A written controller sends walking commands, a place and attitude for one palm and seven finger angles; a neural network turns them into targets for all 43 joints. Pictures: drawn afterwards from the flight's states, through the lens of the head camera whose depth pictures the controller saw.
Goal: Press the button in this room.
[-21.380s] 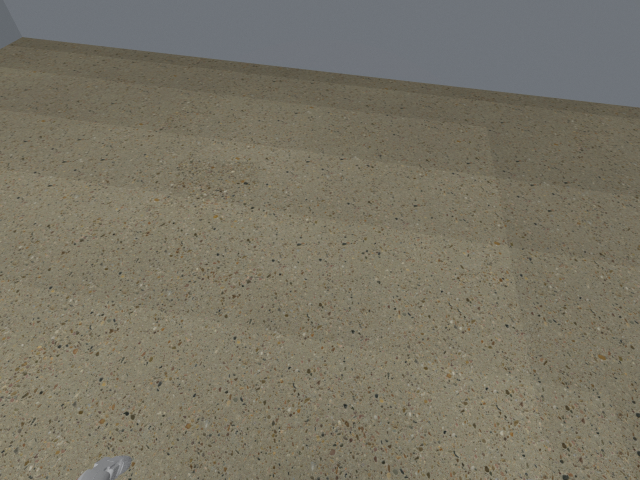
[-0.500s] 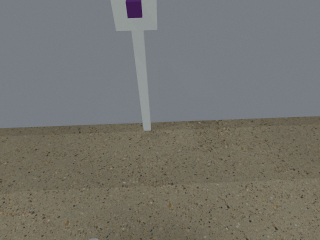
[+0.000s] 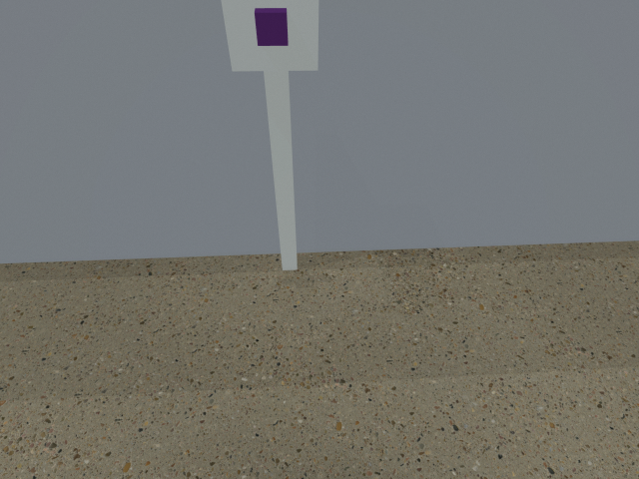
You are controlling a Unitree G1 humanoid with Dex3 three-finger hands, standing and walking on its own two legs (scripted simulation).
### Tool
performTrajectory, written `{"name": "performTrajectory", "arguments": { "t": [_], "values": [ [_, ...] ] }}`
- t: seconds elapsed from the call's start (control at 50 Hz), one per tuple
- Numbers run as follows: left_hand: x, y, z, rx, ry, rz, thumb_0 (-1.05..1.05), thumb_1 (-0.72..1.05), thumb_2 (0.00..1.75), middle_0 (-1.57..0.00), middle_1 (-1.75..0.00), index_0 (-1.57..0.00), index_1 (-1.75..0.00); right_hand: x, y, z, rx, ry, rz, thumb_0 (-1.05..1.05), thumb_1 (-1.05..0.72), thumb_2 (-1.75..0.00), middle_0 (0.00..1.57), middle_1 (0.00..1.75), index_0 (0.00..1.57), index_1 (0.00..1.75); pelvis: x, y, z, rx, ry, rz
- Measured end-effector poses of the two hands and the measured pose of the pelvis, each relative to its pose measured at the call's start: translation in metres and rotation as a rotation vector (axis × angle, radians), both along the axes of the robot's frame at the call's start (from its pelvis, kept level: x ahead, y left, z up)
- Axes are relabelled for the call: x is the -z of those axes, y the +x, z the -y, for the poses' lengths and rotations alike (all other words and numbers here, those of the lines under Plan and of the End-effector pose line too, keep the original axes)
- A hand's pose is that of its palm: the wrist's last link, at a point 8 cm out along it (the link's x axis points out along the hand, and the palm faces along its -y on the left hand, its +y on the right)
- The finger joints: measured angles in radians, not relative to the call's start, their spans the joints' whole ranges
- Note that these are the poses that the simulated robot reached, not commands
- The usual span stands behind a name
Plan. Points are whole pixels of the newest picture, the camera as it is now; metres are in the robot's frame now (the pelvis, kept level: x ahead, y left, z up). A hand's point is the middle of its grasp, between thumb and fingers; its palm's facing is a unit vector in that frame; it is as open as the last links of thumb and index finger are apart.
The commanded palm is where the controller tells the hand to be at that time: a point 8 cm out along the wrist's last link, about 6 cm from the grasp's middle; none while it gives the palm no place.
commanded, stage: stand and wait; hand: left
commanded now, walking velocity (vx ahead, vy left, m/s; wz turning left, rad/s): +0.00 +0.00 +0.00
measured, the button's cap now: (271, 26) +0.94 +0.18 +0.15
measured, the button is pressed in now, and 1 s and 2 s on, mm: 0 0 0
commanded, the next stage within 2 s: look at it before walking up in 0.26 s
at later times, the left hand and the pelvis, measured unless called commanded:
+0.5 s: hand out of the picture -0.01 +0.15 -0.18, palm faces +0.03 -0.99 -0.16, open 7.3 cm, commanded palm none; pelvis +0.01 +0.00 +0.00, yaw +0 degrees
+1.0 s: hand out of the picture -0.01 +0.15 -0.18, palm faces +0.03 -0.98 -0.17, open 7.4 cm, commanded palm none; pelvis +0.01 -0.01 +0.00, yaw +0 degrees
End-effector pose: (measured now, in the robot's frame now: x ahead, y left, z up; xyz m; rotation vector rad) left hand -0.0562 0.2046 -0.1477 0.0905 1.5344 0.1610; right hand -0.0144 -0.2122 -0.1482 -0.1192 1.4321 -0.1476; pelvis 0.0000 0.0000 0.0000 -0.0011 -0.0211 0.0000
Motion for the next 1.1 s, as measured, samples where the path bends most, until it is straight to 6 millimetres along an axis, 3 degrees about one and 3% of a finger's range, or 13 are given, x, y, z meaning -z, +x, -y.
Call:
{"name": "performTrajectory", "arguments": {
  "t": [0.2,0.3,0.74,1.1],
  "values": [
    [0.004,0.040,0.005,0.033,-0.003,0.081,0.01,0.91,0.90,-0.20,-0.30,-0.20,-0.30,0.004,-0.010,-0.017,0.039,0.035,-0.027,0.00,-0.91,-0.90,0.20,0.29,0.20,0.30,0.001,0.008,-0.001,0.008,0.001,0.004],
    [0.004,0.047,0.000,0.039,0.010,0.090,0.02,0.92,0.90,-0.20,-0.30,-0.20,-0.30,0.005,-0.011,-0.019,0.052,0.038,-0.027,0.00,-0.91,-0.90,0.20,0.29,0.20,0.30,0.002,0.011,0.001,0.009,0.001,0.004],
    [0.004,0.039,0.012,0.027,-0.006,0.078,0.01,0.91,0.90,-0.20,-0.30,-0.20,-0.30,0.003,-0.005,-0.001,0.045,0.009,-0.017,0.00,-0.91,-0.90,0.20,0.29,0.20,0.30,0.002,0.011,0.007,0.006,0.001,0.004],
    [0.001,0.045,0.002,0.028,0.034,0.114,0.01,0.91,0.90,-0.20,-0.30,-0.20,-0.30,0.003,-0.002,0.011,0.027,0.003,-0.004,0.00,-0.91,-0.90,0.20,0.29,0.20,0.30,0.002,0.004,0.012,-0.008,0.003,0.005]
  ]
}}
